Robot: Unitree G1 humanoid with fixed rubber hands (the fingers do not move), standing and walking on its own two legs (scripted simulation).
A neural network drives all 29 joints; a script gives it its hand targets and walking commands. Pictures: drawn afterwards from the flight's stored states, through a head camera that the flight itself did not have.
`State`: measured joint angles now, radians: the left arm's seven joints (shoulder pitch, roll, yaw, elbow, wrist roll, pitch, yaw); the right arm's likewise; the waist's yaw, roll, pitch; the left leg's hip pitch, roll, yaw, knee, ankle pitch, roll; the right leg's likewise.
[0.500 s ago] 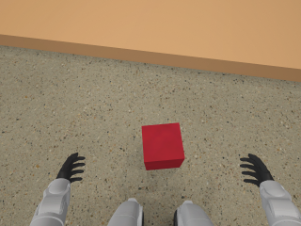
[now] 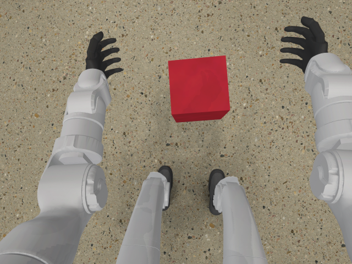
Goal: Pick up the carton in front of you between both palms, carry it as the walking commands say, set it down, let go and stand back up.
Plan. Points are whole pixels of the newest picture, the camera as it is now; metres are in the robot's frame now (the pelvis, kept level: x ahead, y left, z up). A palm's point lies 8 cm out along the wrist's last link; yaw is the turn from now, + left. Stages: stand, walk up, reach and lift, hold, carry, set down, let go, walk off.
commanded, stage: reach and lift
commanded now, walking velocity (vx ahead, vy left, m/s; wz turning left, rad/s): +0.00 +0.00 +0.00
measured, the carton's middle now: (197, 93) +0.55 +0.00 -0.54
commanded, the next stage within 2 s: none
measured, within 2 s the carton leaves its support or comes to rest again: leaves its support in 2.00 s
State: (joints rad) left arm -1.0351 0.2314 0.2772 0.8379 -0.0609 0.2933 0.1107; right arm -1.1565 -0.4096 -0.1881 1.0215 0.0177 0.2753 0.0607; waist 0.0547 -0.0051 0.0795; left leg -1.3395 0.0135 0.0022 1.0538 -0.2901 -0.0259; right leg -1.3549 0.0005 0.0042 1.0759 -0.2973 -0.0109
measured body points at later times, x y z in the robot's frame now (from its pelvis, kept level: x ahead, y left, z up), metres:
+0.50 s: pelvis +0.04 +0.00 -0.06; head +0.39 -0.01 +0.23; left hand +0.55 +0.20 -0.22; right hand +0.59 -0.18 -0.22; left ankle +0.09 +0.14 -0.63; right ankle +0.09 -0.11 -0.63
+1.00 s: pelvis -0.03 +0.00 -0.27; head +0.36 +0.00 -0.04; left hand +0.54 +0.19 -0.44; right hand +0.58 -0.18 -0.44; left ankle +0.09 +0.14 -0.63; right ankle +0.09 -0.11 -0.63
